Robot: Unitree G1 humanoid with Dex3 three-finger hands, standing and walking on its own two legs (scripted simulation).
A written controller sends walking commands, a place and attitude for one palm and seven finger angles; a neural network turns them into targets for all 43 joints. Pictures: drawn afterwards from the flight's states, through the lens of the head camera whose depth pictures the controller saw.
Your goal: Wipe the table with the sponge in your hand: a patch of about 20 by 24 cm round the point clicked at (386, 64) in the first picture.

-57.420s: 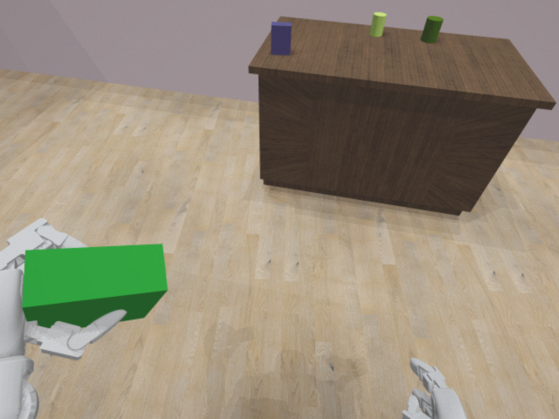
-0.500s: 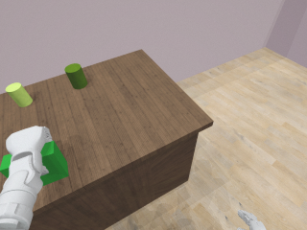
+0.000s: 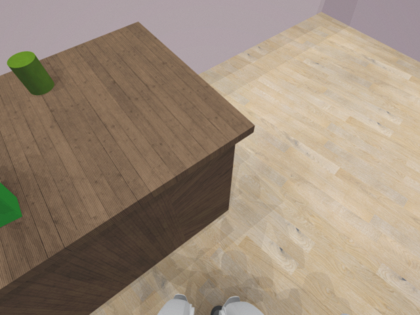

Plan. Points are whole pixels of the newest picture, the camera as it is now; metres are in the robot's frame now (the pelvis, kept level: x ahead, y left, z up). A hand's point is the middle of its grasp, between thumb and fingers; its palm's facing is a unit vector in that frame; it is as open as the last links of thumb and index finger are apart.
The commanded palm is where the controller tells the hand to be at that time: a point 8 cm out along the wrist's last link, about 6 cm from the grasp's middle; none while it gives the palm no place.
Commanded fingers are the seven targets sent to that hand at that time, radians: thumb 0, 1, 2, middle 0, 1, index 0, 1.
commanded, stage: wipe forward along the middle lane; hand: left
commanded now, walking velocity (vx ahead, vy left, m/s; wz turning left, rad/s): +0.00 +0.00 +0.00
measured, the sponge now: out of the picture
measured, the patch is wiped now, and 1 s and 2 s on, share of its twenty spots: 1.00 1.00 1.00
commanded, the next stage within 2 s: slide back across to the first lane in 0.54 s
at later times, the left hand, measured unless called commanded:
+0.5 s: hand out of the picture +0.37 +0.51 +0.06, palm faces -0.20 -0.01 -0.98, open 9.4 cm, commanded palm +0.37 +0.50 +0.08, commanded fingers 0.00 0.10 1.30 -1.20 -1.60 -1.20 -1.60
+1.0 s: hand out of the picture +0.38 +0.54 +0.06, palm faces -0.09 -0.05 -0.99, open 9.4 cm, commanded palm +0.35 +0.54 +0.10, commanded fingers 0.00 0.10 1.30 -1.20 -1.60 -1.20 -1.60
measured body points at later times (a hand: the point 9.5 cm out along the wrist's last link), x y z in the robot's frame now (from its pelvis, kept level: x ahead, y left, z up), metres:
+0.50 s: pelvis +0.01 +0.04 +0.00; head +0.11 +0.05 +0.44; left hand +0.38 +0.51 +0.12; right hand +0.08 -0.23 -0.13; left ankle +0.02 +0.15 -0.69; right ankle +0.04 -0.02 -0.69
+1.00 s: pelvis +0.04 +0.10 +0.02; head +0.10 +0.11 +0.46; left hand +0.38 +0.54 +0.12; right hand +0.14 -0.16 -0.11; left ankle +0.02 +0.15 -0.69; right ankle +0.04 -0.02 -0.69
